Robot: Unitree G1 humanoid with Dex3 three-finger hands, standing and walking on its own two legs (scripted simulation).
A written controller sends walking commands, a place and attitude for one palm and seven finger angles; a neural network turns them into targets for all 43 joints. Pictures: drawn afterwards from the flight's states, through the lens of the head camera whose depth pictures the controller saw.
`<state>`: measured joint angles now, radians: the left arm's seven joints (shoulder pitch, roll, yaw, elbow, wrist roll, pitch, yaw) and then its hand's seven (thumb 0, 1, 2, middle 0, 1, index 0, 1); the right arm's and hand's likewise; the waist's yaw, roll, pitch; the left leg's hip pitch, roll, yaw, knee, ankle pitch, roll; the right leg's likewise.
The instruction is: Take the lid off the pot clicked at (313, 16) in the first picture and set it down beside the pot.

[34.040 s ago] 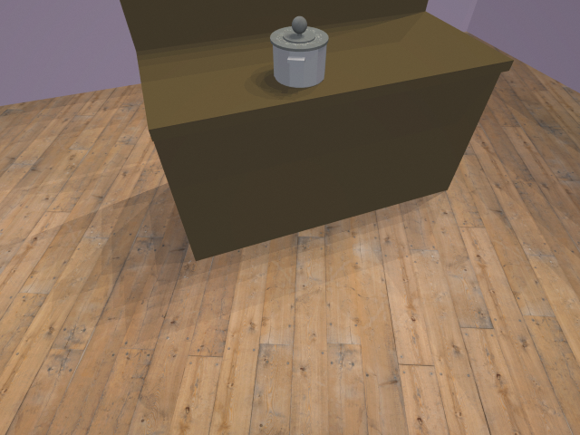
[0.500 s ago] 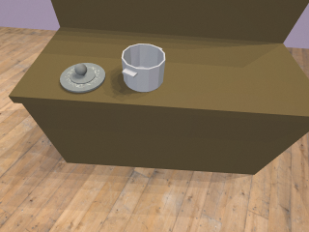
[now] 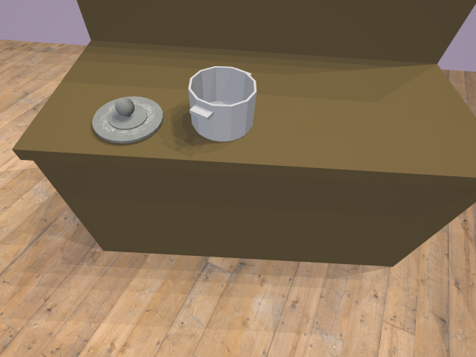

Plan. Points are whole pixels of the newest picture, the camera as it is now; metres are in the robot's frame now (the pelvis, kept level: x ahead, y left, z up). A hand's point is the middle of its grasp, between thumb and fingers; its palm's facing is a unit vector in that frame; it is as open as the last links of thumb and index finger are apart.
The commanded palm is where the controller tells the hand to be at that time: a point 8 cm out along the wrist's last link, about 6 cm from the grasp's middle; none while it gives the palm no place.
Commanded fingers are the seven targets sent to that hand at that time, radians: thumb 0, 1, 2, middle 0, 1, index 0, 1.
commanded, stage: let the arm hang, fingers relaxed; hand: left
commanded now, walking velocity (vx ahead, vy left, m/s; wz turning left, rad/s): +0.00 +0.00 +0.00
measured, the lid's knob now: (125, 106) +0.70 +0.32 -0.03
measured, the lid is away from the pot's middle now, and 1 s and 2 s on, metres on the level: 0.26 0.26 0.26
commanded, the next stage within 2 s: look to check the result in 0.72 s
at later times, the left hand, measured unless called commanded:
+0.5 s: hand out of the picture +0.01 +0.18 -0.18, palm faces +0.03 -0.98 -0.19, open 7.3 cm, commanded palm none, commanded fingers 0.00 0.90 0.90 -0.20 -0.30 -0.20 -0.30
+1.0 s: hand out of the picture +0.00 +0.18 -0.18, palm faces +0.03 -0.98 -0.19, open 7.3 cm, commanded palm none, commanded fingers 0.00 0.90 0.90 -0.20 -0.30 -0.20 -0.30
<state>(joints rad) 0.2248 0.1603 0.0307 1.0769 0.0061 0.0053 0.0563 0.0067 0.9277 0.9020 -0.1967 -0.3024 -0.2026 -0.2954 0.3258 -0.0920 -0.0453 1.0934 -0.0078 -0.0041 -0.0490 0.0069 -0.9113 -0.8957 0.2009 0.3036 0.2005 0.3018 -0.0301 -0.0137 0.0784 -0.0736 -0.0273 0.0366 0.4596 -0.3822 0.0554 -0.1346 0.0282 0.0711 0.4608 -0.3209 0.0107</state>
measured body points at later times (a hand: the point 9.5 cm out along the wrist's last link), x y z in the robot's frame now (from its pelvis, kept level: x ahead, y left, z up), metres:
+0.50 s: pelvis +0.00 +0.01 +0.00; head +0.03 +0.02 +0.45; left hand +0.01 +0.23 -0.17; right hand -0.03 -0.20 -0.15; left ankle -0.08 +0.08 -0.74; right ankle -0.05 -0.14 -0.74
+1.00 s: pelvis -0.01 +0.01 +0.00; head +0.02 +0.02 +0.45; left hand +0.00 +0.23 -0.17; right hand -0.04 -0.20 -0.15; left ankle -0.08 +0.08 -0.74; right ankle -0.05 -0.14 -0.74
